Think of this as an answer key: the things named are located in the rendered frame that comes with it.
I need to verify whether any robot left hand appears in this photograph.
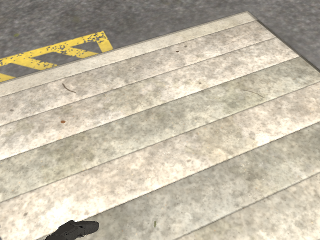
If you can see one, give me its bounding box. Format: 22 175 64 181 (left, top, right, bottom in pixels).
45 220 99 240

